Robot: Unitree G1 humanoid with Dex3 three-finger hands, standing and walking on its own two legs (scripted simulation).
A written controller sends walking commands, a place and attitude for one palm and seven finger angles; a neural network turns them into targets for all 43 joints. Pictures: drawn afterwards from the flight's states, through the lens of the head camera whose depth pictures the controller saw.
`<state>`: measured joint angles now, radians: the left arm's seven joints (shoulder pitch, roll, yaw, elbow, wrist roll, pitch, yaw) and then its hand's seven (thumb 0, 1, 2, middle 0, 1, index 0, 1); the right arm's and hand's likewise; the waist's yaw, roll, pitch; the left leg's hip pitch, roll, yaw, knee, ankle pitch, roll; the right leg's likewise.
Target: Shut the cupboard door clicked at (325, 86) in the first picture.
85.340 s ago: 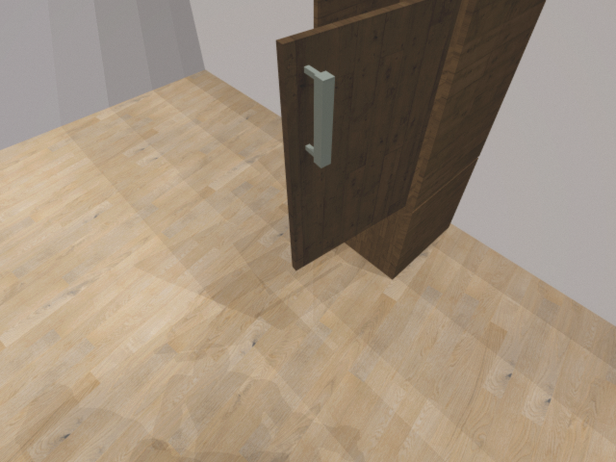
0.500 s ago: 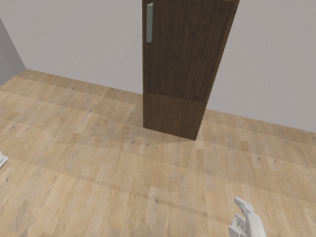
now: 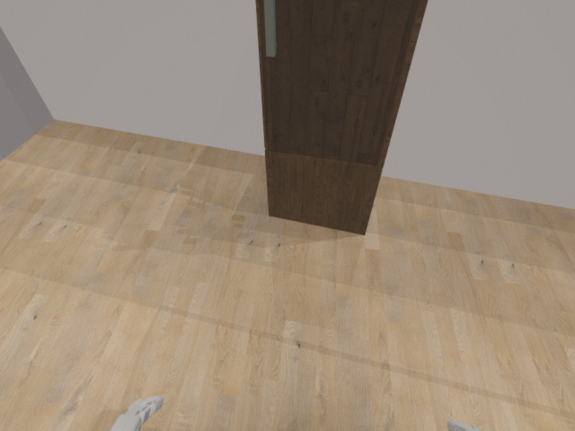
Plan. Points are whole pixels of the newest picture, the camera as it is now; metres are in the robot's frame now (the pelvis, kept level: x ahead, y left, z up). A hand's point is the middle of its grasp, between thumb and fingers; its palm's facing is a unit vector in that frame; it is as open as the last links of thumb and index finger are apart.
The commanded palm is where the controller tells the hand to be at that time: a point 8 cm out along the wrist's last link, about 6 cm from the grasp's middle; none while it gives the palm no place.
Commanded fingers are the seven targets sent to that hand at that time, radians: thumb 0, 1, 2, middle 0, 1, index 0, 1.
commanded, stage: let the arm hang, fingers relaxed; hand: left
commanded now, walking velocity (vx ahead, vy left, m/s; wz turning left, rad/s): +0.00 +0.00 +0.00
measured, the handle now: (272, 19) +1.07 +0.06 +0.13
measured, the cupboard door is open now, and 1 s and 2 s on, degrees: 3 3 3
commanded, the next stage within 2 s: look to check the result in 0.84 s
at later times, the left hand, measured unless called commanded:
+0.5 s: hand out of the picture -0.04 +0.22 -0.15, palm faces +0.00 -0.96 -0.27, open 7.3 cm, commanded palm none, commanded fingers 0.00 0.90 0.90 -0.20 -0.30 -0.20 -0.30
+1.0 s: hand out of the picture +0.00 +0.19 -0.16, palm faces -0.02 -0.98 -0.21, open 7.3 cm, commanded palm none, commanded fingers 0.00 0.90 0.90 -0.20 -0.30 -0.20 -0.30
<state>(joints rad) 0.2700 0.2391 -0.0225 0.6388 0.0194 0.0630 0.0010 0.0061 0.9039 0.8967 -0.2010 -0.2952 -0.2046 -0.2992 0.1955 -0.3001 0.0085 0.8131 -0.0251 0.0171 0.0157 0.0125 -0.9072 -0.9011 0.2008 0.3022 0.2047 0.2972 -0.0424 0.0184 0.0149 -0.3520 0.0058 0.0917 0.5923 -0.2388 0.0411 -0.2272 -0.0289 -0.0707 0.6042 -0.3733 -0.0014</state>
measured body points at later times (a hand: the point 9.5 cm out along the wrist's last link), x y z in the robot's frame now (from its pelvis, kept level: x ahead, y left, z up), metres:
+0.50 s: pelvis -0.01 +0.01 +0.02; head -0.01 +0.00 +0.46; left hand -0.04 +0.27 -0.13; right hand +0.00 -0.22 -0.15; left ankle +0.05 +0.09 -0.73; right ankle -0.03 -0.11 -0.73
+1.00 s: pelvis +0.00 +0.01 +0.02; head +0.01 +0.01 +0.47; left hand +0.00 +0.24 -0.14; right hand -0.01 -0.23 -0.14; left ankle +0.05 +0.09 -0.73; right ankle -0.03 -0.11 -0.73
